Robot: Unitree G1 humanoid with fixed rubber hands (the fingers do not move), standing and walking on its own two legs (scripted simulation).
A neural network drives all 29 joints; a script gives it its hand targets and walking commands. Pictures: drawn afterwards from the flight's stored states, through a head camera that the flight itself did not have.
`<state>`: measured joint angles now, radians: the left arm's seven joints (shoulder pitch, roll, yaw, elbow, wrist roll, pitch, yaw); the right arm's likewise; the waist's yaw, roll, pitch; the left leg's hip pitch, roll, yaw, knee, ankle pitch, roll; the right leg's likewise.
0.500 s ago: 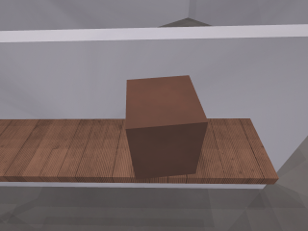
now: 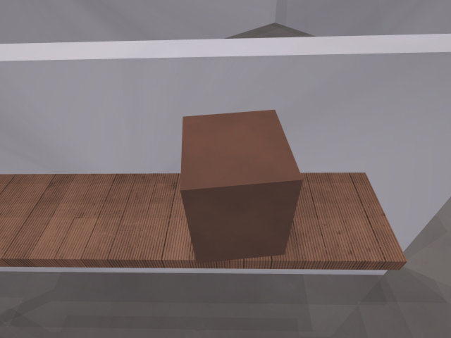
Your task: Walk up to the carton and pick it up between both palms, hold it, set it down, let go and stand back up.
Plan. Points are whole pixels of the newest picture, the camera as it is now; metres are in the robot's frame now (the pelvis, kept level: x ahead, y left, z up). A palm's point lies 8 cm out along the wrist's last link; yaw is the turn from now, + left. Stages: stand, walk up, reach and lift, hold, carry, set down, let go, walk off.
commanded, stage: stand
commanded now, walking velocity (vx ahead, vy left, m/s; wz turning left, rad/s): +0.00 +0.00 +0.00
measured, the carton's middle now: (235, 187) +0.44 +0.02 +0.02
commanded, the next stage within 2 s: none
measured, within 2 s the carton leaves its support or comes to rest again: neither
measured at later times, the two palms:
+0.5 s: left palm out of the picture +0.08 +0.30 -0.11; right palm out of the picture +0.08 -0.31 -0.11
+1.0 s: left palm out of the picture +0.08 +0.31 -0.11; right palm out of the picture +0.08 -0.31 -0.11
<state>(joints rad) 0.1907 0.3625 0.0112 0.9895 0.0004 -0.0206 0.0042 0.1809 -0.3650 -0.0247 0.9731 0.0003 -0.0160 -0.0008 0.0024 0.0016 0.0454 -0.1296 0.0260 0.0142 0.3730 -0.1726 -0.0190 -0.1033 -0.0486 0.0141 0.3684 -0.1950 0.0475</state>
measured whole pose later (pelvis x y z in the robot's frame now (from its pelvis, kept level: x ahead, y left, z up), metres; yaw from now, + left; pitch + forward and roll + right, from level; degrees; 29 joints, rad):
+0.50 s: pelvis +0.01 +0.00 +0.00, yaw -1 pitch -4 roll +0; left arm 0.18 0.37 0.02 1.02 0.00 -0.02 0.01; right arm 0.18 -0.37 -0.03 0.99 0.00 -0.02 -0.01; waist 0.00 0.00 0.06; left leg -0.11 0.03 0.02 0.35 -0.18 -0.02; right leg -0.09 -0.04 0.02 0.35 -0.20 0.04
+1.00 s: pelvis +0.02 +0.00 +0.00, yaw +0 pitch -4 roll +0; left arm 0.18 0.37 0.03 1.03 -0.01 -0.02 0.02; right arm 0.19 -0.36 -0.03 1.02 0.00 -0.02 -0.01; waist 0.00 0.00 0.05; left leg -0.10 0.03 0.01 0.34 -0.18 -0.03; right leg -0.07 -0.05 0.01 0.34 -0.21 0.04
